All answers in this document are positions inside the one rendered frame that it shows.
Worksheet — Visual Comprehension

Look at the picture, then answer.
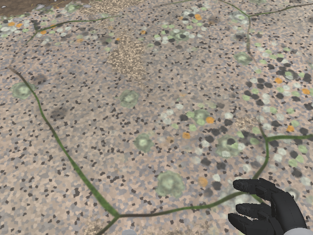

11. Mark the right robot hand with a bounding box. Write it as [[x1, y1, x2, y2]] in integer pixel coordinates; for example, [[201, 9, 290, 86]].
[[228, 177, 308, 235]]

